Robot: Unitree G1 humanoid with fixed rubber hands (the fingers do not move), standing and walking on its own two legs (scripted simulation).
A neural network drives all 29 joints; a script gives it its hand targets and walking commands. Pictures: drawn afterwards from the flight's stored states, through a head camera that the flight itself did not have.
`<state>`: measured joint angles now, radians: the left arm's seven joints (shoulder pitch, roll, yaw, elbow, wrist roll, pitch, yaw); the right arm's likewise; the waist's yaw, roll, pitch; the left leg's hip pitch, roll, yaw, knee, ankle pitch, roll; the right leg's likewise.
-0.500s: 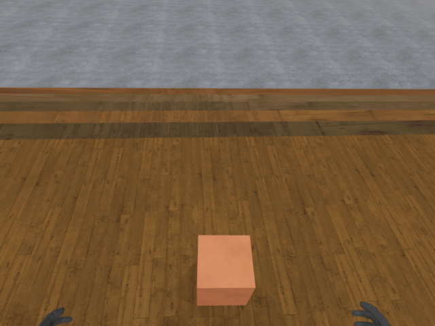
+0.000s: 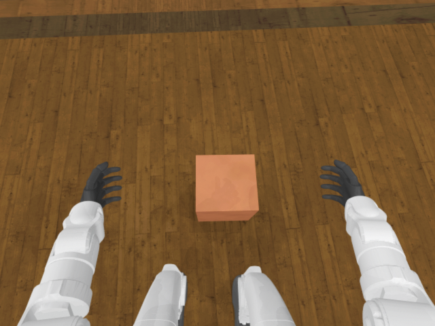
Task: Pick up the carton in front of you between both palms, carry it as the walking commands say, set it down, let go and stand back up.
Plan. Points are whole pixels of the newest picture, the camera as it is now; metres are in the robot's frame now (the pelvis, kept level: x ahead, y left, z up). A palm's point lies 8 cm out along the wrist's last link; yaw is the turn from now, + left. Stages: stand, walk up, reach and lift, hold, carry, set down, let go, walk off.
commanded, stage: reach and lift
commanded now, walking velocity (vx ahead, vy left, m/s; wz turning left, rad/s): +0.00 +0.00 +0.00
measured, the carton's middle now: (224, 190) +0.48 -0.04 -0.58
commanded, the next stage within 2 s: none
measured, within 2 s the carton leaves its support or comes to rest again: neither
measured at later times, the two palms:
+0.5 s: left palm (154, 150) +0.47 +0.15 -0.17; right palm (309, 148) +0.48 -0.22 -0.17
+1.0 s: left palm (167, 180) +0.46 +0.15 -0.39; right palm (288, 180) +0.46 -0.24 -0.38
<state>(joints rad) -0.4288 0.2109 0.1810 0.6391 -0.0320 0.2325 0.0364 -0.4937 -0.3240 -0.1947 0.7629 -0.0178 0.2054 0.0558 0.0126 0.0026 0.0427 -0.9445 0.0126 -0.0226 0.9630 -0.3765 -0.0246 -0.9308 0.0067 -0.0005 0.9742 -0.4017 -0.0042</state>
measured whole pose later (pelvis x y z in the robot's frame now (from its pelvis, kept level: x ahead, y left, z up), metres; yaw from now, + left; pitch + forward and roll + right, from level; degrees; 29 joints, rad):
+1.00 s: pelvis -0.05 +0.00 -0.22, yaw +0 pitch +51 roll +2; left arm -1.19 0.18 0.28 0.88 -0.04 0.10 0.16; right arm -1.28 -0.40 -0.24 1.07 0.06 0.07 0.00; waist -0.02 0.00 0.03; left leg -2.12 -0.06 -0.07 1.74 -0.52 -0.07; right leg -2.12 0.05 0.05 1.77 -0.54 0.02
